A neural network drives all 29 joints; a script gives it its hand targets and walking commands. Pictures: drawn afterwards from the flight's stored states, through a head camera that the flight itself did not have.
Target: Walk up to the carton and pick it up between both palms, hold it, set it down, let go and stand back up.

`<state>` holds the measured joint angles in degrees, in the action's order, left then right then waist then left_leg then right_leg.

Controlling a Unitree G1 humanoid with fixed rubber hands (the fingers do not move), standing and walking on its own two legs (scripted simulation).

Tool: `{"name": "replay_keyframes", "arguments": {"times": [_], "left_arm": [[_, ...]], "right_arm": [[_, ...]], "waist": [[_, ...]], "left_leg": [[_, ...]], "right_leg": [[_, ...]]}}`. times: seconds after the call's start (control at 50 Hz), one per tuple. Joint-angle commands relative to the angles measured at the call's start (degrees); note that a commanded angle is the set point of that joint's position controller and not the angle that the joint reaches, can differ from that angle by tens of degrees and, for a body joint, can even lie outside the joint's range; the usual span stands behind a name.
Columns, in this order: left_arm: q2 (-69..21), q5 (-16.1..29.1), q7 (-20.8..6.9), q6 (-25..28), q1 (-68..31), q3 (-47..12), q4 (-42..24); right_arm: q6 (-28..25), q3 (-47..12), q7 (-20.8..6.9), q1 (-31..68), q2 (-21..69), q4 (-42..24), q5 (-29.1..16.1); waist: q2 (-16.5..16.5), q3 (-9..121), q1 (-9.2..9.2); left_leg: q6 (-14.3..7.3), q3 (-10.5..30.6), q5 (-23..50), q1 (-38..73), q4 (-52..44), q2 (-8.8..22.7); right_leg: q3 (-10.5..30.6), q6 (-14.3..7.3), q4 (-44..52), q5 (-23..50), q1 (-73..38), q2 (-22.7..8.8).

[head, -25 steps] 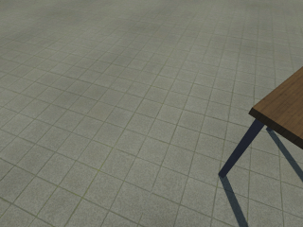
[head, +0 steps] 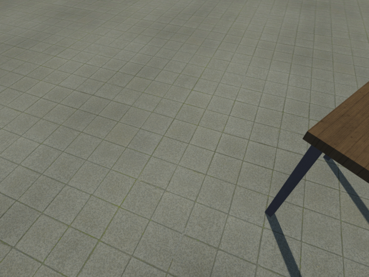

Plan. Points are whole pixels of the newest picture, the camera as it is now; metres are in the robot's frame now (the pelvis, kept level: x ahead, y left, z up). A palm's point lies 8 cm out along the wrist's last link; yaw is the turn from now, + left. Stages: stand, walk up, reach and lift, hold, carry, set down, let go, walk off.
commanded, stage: stand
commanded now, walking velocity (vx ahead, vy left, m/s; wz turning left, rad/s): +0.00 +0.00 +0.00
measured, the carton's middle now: out of the picture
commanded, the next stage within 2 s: walk up in 1.66 s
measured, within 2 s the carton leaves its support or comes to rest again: neither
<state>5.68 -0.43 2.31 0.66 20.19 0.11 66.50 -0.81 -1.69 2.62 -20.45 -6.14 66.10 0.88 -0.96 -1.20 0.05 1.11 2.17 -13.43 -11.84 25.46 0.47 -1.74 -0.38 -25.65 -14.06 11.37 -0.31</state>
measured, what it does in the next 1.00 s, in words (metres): stands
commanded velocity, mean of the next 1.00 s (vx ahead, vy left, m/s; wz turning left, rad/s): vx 0.00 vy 0.00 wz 0.00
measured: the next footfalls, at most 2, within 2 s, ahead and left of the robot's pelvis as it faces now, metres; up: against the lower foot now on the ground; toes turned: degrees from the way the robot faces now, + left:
none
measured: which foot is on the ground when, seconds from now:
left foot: down 0.00-1.00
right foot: down 0.00-1.00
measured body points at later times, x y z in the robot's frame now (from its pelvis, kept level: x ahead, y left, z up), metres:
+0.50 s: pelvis +0.01 +0.00 +0.00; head +0.03 +0.00 +0.45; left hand -0.05 +0.19 -0.16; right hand -0.04 -0.20 -0.16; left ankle +0.00 +0.13 -0.74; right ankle +0.00 -0.11 -0.74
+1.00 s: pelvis +0.01 +0.01 +0.00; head +0.02 +0.02 +0.45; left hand -0.03 +0.20 -0.17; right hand -0.04 -0.20 -0.16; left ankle +0.00 +0.13 -0.74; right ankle +0.00 -0.11 -0.74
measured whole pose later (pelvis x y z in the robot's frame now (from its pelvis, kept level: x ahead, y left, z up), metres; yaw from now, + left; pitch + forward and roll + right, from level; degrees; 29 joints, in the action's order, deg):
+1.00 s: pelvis +0.01 +0.01 +0.00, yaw +0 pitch -1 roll +0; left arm 5.4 -0.5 2.3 1.3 20.1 0.7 65.8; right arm -0.6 -0.8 2.6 -19.8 -6.2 67.1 0.5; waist -1.1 -2.2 -0.2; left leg 0.8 1.7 -14.5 -10.1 25.5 0.6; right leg -1.7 0.1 -24.4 -14.4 9.1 -0.5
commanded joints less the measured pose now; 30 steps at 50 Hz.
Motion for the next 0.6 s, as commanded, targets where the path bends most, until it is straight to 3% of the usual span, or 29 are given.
{"name": "replay_keyframes", "arguments": {"times": [0.0,0.04,0.06,0.08,0.1,0.12,0.14,0.16,0.18,0.2,0.24,0.26,0.28,0.3,0.32,0.34,0.36,0.38,0.4,0.42,0.44,0.46,0.48,0.5,0.52,0.54,0.56,0.58], "left_arm": [[4.17,0.11,0.32,-0.37,6.85,0.55,0.7],[0.5,-0.49,-0.06,-0.72,5.33,-0.21,-0.03],[5.2,0.23,0.0,-0.37,6.86,0.7,-0.51],[4.85,-0.11,-0.08,-0.11,7.14,1.2,0.02],[3.5,-0.34,0.35,0.2,5.03,0.49,-0.14],[1.92,-0.25,-0.39,0.38,5.43,0.55,-0.76],[4.93,-0.67,0.29,0.16,4.25,1.04,-0.39],[6.25,-0.17,-0.01,0.12,6.38,2.08,-0.23],[4.36,-0.22,0.02,0.0,5.48,1.18,-0.28],[5.21,-0.56,0.17,0.16,5.1,1.42,-0.52],[0.82,0.47,-0.37,0.57,7.64,0.66,0.22],[3.2,-0.34,0.07,0.37,6.05,0.86,-0.73],[5.15,-0.27,0.16,0.4,6.44,1.03,-0.71],[4.1,0.39,0.63,-0.17,9.4,1.49,0.5],[3.92,-0.33,0.13,0.2,5.01,1.05,-0.45],[0.58,-0.52,0.2,0.27,7.95,0.36,-0.14],[1.2,-0.2,0.16,0.17,7.95,0.13,0.48],[0.59,0.52,-0.14,0.01,9.55,0.22,0.46],[4.88,0.77,-0.47,-0.08,8.19,0.86,-0.62],[2.53,0.29,0.19,0.33,8.78,0.6,-0.53],[3.35,0.43,0.39,-0.01,7.75,0.18,0.12],[3.91,-0.51,-0.14,1.01,6.56,0.67,-1.03],[4.52,0.34,-0.06,0.66,6.87,0.94,-1.19],[2.15,0.19,-0.14,0.77,6.63,0.32,-0.75],[3.33,0.09,-0.58,0.86,5.91,0.76,-1.64],[1.71,0.45,-0.26,0.65,5.78,0.14,-0.8],[1.27,0.0,-0.27,0.85,7.53,0.18,-0.47],[3.8,-0.27,0.05,0.97,7.38,1.22,-0.9]], "right_arm": [[-0.32,0.93,-0.09,-2.77,-6.06,-0.97,-0.07],[0.14,0.68,0.02,-6.31,-4.29,0.54,-0.15],[0.17,0.92,-0.4,-8.95,-4.22,0.97,-0.41],[0.27,0.94,0.06,-5.46,-6.16,0.22,0.35],[0.08,0.56,-0.31,-7.08,-3.15,0.46,-1.0],[-0.07,0.77,-0.21,-6.89,-4.25,0.75,-0.31],[0.19,0.87,0.13,-6.42,-2.82,1.14,-0.48],[0.42,0.15,0.4,-2.64,-2.5,0.07,0.62],[0.5,1.33,-0.02,-1.77,-6.76,-1.65,-0.28],[0.31,1.92,-0.13,-4.48,-7.32,0.12,-0.46],[0.0,0.81,0.04,-5.43,-3.22,0.77,-0.33],[0.18,0.79,-0.38,-5.51,-3.1,1.05,0.12],[0.5,0.49,-0.33,-5.95,-1.64,1.23,0.08],[0.39,0.07,0.1,-5.39,-1.56,0.63,-0.03],[0.8,0.34,0.07,-3.28,-2.93,0.23,-0.58],[0.46,0.94,0.22,-7.09,-3.81,0.93,-0.36],[0.94,0.9,0.02,-6.2,-5.23,2.15,-0.22],[0.76,0.63,0.24,-5.98,-1.67,1.43,-0.36],[0.35,0.23,-0.29,-5.95,-1.83,1.26,-0.4],[0.39,0.7,0.25,-6.84,-2.54,2.01,-0.44],[-0.1,1.4,0.17,-3.98,-5.71,1.38,-0.15],[0.17,1.29,0.25,-5.61,-4.43,2.15,-0.86],[0.22,1.16,0.18,-5.03,-4.58,1.76,0.21],[-0.01,0.95,0.38,-5.6,-4.28,2.34,-0.23],[0.13,1.54,0.23,-7.45,-5.1,2.56,-0.62],[-0.04,1.22,-0.11,-3.07,-4.0,0.91,-0.19],[0.17,1.84,0.09,-3.81,-4.63,0.73,-0.23],[0.47,0.49,0.39,-5.41,-0.03,1.64,-0.66]], "waist": [[0.91,-5.87,0.76],[3.66,-5.81,-0.04],[1.89,-4.18,-0.22],[1.18,-2.58,1.86],[2.9,-0.02,-1.81],[-0.22,-2.89,0.55],[-0.84,-6.98,-1.02],[-2.37,-6.59,1.59],[-3.08,-3.98,0.26],[2.93,-4.85,-0.76],[2.0,0.81,0.44],[1.95,-2.71,-0.88],[1.78,-4.23,-0.34],[-0.06,-3.11,1.21],[-3.85,-5.58,-0.15],[-3.84,-5.53,0.45],[-1.01,-6.24,0.4],[-0.76,-5.83,0.38],[3.8,-3.03,1.32],[2.6,-3.73,0.35],[4.24,-3.86,0.57],[0.76,-1.93,-0.17],[1.4,-3.45,0.61],[-2.28,-2.99,0.13],[0.33,-1.76,-0.63],[0.55,-3.41,0.19],[-1.33,-1.29,0.44],[0.05,-3.98,0.63]], "left_leg": [[-3.07,3.92,4.54,-4.21,-4.39,4.31],[-2.75,3.1,1.05,-3.79,-5.46,4.16],[-1.95,2.41,2.8,-2.14,-4.49,2.96],[-1.53,2.75,4.01,-2.53,-4.48,3.99],[-1.88,2.36,3.39,1.34,-4.36,3.0],[-2.05,2.54,4.14,-1.13,-3.11,3.77],[-2.58,3.24,3.14,-2.42,-4.02,3.61],[-3.0,4.76,2.27,-4.19,-4.44,4.74],[-2.23,2.52,4.64,-0.55,-3.53,3.82],[-2.0,2.68,5.82,0.57,-4.49,3.53],[-2.49,2.61,4.32,1.79,-3.09,3.96],[-2.09,2.89,5.75,-0.05,-3.83,3.37],[-1.9,1.83,5.79,-1.64,-3.35,3.7],[-1.84,2.54,3.78,-1.91,-3.0,3.96],[-1.85,3.45,5.52,0.03,-4.24,3.93],[-1.95,2.22,4.44,-2.32,-3.84,3.69],[-2.04,3.21,3.86,-1.71,-5.02,4.13],[-1.73,2.12,6.01,-0.12,-3.19,3.99],[-1.16,1.62,6.34,-0.69,-2.92,3.57],[-1.54,2.52,4.28,-3.17,-3.93,3.35],[-1.6,2.2,6.19,-2.11,-3.68,4.41],[-1.41,1.53,8.53,-0.29,-2.98,3.62],[-1.61,1.48,8.51,-1.08,-3.54,4.41],[-1.85,2.06,6.12,0.1,-2.88,3.93],[-2.27,1.95,8.63,2.38,-3.53,4.18],[-2.91,2.54,7.49,1.77,-2.88,4.92],[-1.95,2.05,7.78,-1.43,-2.32,4.26],[-1.53,1.92,7.48,-0.26,-3.4,3.83]], "right_leg": [[4.66,-1.41,3.88,5.92,1.28,-4.55],[4.92,-2.1,4.42,4.47,2.48,-5.76],[4.83,-1.17,4.62,3.09,2.54,-4.66],[3.75,-1.04,4.82,4.9,0.04,-4.35],[4.4,-1.27,4.39,3.87,0.91,-4.87],[4.33,-0.9,4.73,3.81,2.1,-4.04],[4.11,-1.02,5.74,3.18,4.12,-4.45],[3.57,-0.83,5.63,2.66,1.44,-4.3],[3.84,-1.13,6.75,2.93,4.59,-3.91],[4.95,-1.54,6.58,3.91,3.89,-5.25],[4.51,-1.83,5.62,4.54,0.98,-4.32],[3.68,-1.85,5.48,6.06,0.85,-4.81],[3.74,-1.34,6.01,5.72,1.18,-4.88],[3.55,-0.93,6.01,4.83,1.03,-3.99],[2.86,-0.96,5.93,2.83,4.59,-4.39],[3.38,-0.38,6.15,4.18,1.46,-3.89],[2.81,-0.41,5.81,3.95,3.04,-4.61],[4.35,-0.26,5.36,3.49,4.46,-4.29],[5.01,-1.5,5.83,4.35,1.91,-4.18],[3.97,-1.24,5.3,4.97,-0.47,-3.93],[4.69,-1.54,5.17,7.31,-0.39,-4.79],[3.98,-1.46,5.09,8.34,-1.87,-4.75],[4.94,-1.68,5.4,7.68,0.46,-4.24],[4.27,-1.44,4.8,8.08,-0.41,-4.82],[4.63,-1.71,4.95,9.33,0.22,-5.03],[4.13,-1.6,5.33,7.81,1.85,-4.17],[3.75,-1.04,4.6,9.54,-3.04,-4.66],[4.19,-1.55,5.23,9.7,-1.06,-4.43]]}}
